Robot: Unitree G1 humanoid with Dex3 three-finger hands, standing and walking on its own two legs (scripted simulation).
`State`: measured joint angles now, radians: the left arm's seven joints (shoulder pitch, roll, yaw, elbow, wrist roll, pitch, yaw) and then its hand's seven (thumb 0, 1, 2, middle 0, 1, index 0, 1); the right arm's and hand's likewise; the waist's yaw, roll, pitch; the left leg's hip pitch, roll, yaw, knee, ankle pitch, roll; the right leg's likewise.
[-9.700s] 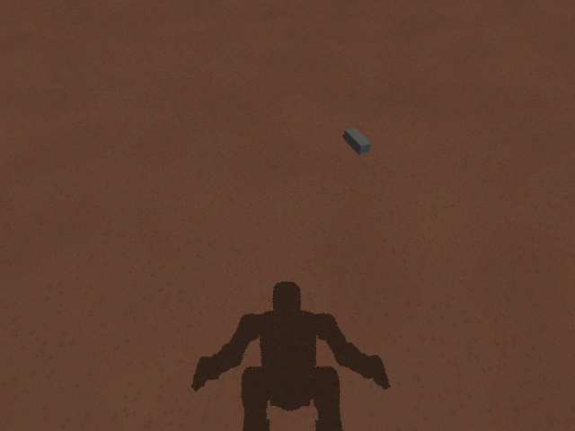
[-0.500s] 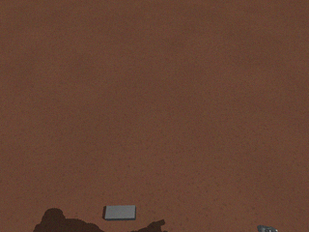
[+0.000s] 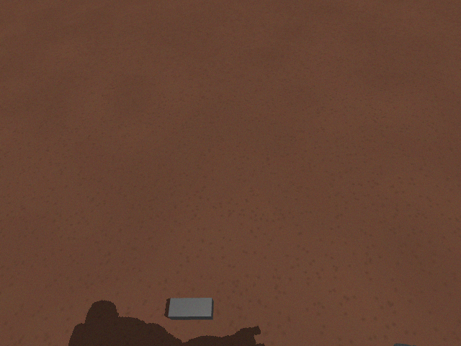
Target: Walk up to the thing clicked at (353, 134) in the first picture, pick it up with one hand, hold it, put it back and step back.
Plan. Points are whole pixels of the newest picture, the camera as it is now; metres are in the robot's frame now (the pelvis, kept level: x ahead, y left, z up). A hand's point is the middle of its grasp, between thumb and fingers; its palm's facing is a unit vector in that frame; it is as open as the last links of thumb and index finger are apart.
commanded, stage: walk up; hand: left
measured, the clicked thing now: (191, 308) +0.34 +0.23 -0.74
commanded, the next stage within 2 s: stand in 1.00 s
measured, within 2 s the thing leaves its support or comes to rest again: neither
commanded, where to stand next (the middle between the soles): +0.03 +0.02 m, yaw +0 degrees
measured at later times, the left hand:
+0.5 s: hand out of the picture +0.09 +0.28 -0.15, palm faces +0.01 -0.94 -0.34, open 7.4 cm
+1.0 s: hand out of the picture +0.06 +0.27 -0.15, palm faces +0.01 -0.94 -0.34, open 7.4 cm
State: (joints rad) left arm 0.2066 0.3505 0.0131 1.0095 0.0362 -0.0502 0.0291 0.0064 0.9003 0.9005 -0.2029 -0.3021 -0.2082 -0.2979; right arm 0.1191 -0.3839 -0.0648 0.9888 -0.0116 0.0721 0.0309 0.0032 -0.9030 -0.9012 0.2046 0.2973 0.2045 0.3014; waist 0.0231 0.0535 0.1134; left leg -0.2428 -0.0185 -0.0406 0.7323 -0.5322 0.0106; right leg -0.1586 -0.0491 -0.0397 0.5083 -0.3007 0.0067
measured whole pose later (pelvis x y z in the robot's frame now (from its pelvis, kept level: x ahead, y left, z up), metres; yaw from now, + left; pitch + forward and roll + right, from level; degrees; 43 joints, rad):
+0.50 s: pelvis +0.00 +0.03 +0.01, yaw +1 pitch -3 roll +0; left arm 0.08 0.36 0.00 1.10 0.00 -0.01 0.00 0.01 0.90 0.90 -0.20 -0.30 -0.21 -0.30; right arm 0.06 -0.34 -0.02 1.08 0.00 0.00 0.01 0.00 -0.90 -0.90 0.21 0.30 0.21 0.30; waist 0.01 -0.01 0.07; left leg -0.13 0.01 -0.01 0.40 -0.22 -0.01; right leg -0.09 -0.06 -0.01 0.38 -0.23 0.05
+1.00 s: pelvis +0.00 +0.02 +0.01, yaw +1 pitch -3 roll +0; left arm 0.11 0.34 0.02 1.15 0.01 -0.01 0.00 0.01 0.90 0.90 -0.20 -0.30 -0.21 -0.30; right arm 0.11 -0.34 -0.02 1.13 -0.01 0.01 0.02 0.00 -0.90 -0.90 0.21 0.30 0.21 0.30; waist 0.00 0.01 0.06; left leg -0.12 0.03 -0.02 0.35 -0.18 -0.03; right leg -0.08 -0.04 -0.01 0.33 -0.20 0.04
